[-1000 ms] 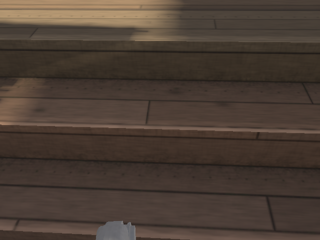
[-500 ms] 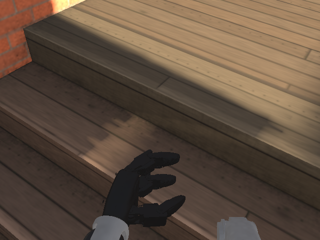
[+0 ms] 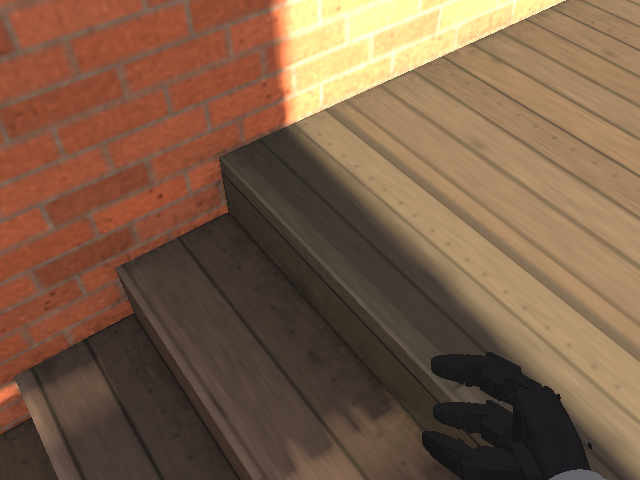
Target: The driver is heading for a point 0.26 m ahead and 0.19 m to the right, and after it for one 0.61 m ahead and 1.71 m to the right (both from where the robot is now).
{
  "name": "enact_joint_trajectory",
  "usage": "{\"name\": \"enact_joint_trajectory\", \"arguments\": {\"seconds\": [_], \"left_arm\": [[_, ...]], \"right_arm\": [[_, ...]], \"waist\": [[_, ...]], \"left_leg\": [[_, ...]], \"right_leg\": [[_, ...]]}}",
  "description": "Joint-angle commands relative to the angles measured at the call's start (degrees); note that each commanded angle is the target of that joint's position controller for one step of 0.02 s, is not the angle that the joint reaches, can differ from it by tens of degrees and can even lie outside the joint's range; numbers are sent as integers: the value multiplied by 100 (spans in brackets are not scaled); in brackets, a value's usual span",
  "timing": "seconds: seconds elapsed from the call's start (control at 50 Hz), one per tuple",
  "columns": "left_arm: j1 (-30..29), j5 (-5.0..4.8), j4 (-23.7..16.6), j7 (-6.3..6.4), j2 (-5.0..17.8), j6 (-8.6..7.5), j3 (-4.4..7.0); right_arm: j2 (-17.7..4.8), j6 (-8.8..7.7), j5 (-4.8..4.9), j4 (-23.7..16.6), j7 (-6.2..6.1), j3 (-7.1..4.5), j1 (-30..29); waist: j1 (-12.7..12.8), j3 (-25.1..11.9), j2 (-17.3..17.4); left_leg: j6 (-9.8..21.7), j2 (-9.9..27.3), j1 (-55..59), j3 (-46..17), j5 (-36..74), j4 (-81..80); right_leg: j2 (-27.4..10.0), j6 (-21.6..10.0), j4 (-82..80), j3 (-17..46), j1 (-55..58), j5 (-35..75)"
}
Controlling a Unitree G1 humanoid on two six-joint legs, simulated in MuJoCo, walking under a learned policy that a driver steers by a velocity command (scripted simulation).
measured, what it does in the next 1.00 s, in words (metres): climbs, turning right: left foot, then right foot 0.18 m higher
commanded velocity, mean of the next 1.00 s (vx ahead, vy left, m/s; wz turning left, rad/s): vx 0.41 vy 0.00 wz -0.86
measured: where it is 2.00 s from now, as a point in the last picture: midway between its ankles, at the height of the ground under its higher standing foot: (531, 285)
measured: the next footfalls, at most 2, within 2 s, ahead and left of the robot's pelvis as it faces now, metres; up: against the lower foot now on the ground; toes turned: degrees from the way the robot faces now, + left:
left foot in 0.04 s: +0.17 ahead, +0.14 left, +0.00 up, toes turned -1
right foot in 0.36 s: +0.34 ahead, -0.12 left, +0.18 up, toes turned -15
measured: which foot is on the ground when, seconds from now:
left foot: up 0.00-0.02, down 0.04-0.36, up 0.38-0.72, down 0.74-0.80, up 0.82-0.88, down 0.90-1.00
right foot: down 0.00-0.04, up 0.06-0.34, down 0.36-0.88, up 0.90-1.00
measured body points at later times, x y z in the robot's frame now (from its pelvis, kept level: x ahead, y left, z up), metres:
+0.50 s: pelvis +0.30 -0.04 +0.12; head +0.29 -0.06 +0.57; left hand +0.51 +0.13 +0.02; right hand +0.42 -0.34 +0.06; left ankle +0.27 +0.14 -0.34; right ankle +0.30 -0.11 -0.55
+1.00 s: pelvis +0.52 -0.07 +0.17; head +0.55 -0.10 +0.61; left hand +0.83 -0.04 +0.08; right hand +0.46 -0.41 +0.11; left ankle +0.51 +0.10 -0.55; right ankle +0.33 -0.09 -0.29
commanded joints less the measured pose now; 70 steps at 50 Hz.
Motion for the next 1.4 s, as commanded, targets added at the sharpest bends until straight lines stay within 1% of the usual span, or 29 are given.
{"name": "enact_joint_trajectory", "arguments": {"seconds": [0.02,0.04,0.06,0.08,0.18,0.22,0.26,0.34,0.36,0.4,0.42,0.48,0.62,0.7,0.8,0.86,0.9,0.92,0.94,0.98,1.06,1.08,1.14,1.16,1.18,1.2,1.26,1.32,1.4], "left_arm": [[-1401,26,-898,25,1771,-113,454],[-2164,70,-1312,12,1033,-228,304],[-1698,79,-1532,-20,-157,-386,47],[-1142,-231,-1514,-93,-9,-475,105],[-2983,-251,-2789,-396,-1206,121,-507],[-3029,-315,-3193,-473,-595,253,-516],[-3112,47,-3034,-220,15,356,-349],[-1444,215,-2358,-99,832,250,131],[-1156,230,-2275,-144,1206,297,288],[-2093,291,-2216,-130,2079,477,495],[-2185,331,-2393,-148,1731,509,330],[-1943,-107,-1797,-242,748,389,184],[-2404,27,-1850,166,1051,616,308],[-941,-45,-1802,248,1264,1040,419],[-746,-318,-1983,433,1081,993,603],[-2438,-268,-2464,311,1277,978,779],[-2331,-108,-2809,138,758,567,581],[-1984,93,-2661,10,490,411,421],[-1876,81,-2664,-121,334,315,322],[-2480,-222,-2605,-197,595,269,273],[-4691,-162,-3968,-427,-39,524,-147],[-4438,-179,-4061,-526,165,464,-127],[-2067,-42,-3235,-369,1283,518,375],[-495,186,-2756,-271,2016,484,645],[-1081,309,-2782,-21,2666,467,715],[-1670,386,-3123,74,1939,388,487],[-1969,-240,-2649,91,1506,167,414],[-3613,-188,-2988,6,1023,229,257],[-2867,-98,-2340,27,1164,186,266]], "right_arm": [[-1735,-66,88,136,-216,-1047,1685],[-1873,6,-88,698,-238,-1149,2938],[-2137,80,-413,838,-226,-1083,3045],[-1685,106,-698,933,-192,-974,3179],[-33,109,-321,2258,-177,-543,2378],[-248,141,-354,2111,-267,-449,939],[-905,61,-533,1914,-373,-521,84],[-3274,-41,-87,1757,-473,-1099,359],[-2858,60,-63,1573,-437,-1041,310],[-1397,-193,-394,959,-268,-832,1066],[-1237,-357,-377,874,-94,-815,1294],[-645,-316,-316,211,-71,-543,491],[-319,-200,-600,-449,-177,-228,-183],[35,-61,-233,-693,-241,-181,-922],[-393,-213,-203,-1110,-190,-422,-1613],[-1348,-264,-238,-1024,-295,-924,-901],[-1215,-61,346,449,-359,-1108,624],[-1134,26,98,592,-466,-1014,1042],[-917,163,-440,633,-484,-1015,1632],[-828,480,-658,778,-464,-1063,1428],[-843,601,138,1516,-836,-1088,1024],[-1092,612,59,1473,-927,-1139,733],[-2572,469,-216,968,-862,-1410,190],[-2600,304,-16,754,-786,-1357,-405],[-1930,111,-103,417,-449,-1158,-162],[-2321,-111,-126,682,-56,-1226,273],[-983,-109,-364,-42,27,-745,316],[-1266,94,-230,250,-282,-702,1455],[-1110,106,-226,221,-653,-618,1042]], "waist": [[-1889,-547,-1489],[-2296,-711,-1064],[-1449,-1270,1278],[-1367,-2224,1590],[-469,275,433],[375,917,552],[546,835,330],[1162,-1748,1331],[1086,-1724,1305],[-442,-741,-2831],[-356,-1404,-2019],[-789,510,-237],[-1130,-688,39],[-354,-591,-350],[-120,-304,-838],[-1109,-1364,-859],[-631,-405,1075],[-522,550,1510],[-755,-422,1868],[-1037,-761,969],[-463,1367,533],[-320,1296,941],[345,-1790,1950],[1413,-2347,376],[690,-2717,-3240],[578,-3403,-2356],[-516,-235,478],[-1514,479,460],[-956,-180,-349]], "left_leg": [[38,-160,3912,249,1360,-2471],[-140,488,5569,-508,1994,-2255],[141,1837,6338,-2184,5132,-1402],[956,2626,6480,-3660,3999,-2150],[556,2275,3772,-1328,-663,-3172],[109,1859,1475,247,-219,-4085],[187,1061,-28,1764,2305,-4257],[746,1303,2703,1368,11394,-1765],[720,1279,3515,1051,10817,-439],[-382,-1178,7,-237,-1275,5096],[-270,-1190,-599,-891,-1422,6935],[-174,-1005,-2304,-723,-1576,7645],[-261,-759,-474,384,-112,4135],[-515,-971,-2989,38,-1682,4937],[-599,-582,-3391,-584,-2262,3448],[-209,-908,2362,-131,-1199,-1486],[-446,649,4667,-1000,3885,-4642],[-669,982,6306,-756,8370,-2568],[-4,2533,7160,-1317,12195,-516],[420,2056,6849,-811,9813,-1241],[20,580,3465,583,4978,-3318],[-193,502,2835,953,6289,-3234],[343,1238,2721,348,12457,-1468],[83,762,2021,295,9959,1297],[-264,-1249,351,-189,-910,4605],[-73,-1280,54,-1563,-1009,6510],[11,-1093,-1518,-1182,-1777,7323],[-148,-303,-245,-671,-1682,4282],[-372,-175,38,-20,-72,1963]], "right_leg": [[-226,-782,1554,617,-955,6158],[141,-573,3807,672,-2909,4112],[841,-471,7098,732,-4746,-320],[812,-427,9534,1399,-5744,-6],[180,-812,12841,1107,-8493,-527],[-24,-707,10317,1038,-7248,-7],[288,-336,8594,-154,-5185,1262],[1120,-389,5571,-991,-1478,99],[1167,-589,3572,-558,-1514,10],[135,-2212,713,3838,-199,7066],[-311,-2254,202,4632,-241,5598],[203,-1647,282,4048,-1457,2238],[911,-977,129,2450,-2377,4838],[475,-1042,398,3580,719,4451],[110,-821,891,4312,2320,5753],[1576,513,1961,3202,186,9788],[1828,456,4362,2216,-1484,-1227],[2324,281,7141,1533,-5519,-3397],[2211,322,9541,1396,-7225,-3619],[1603,613,10982,497,-7792,-2559],[449,523,8174,-437,-6941,-1826],[464,582,7134,-812,-6038,-1399],[1224,-202,5154,-980,-1462,-565],[1012,-1152,3253,864,-148,317],[-461,-2537,712,4660,823,2066],[-749,-2610,398,6241,895,1454],[-239,-1839,252,4550,-1156,1569],[473,-1224,-35,2009,-2921,2429],[549,-1043,-150,946,-1785,3970]]}}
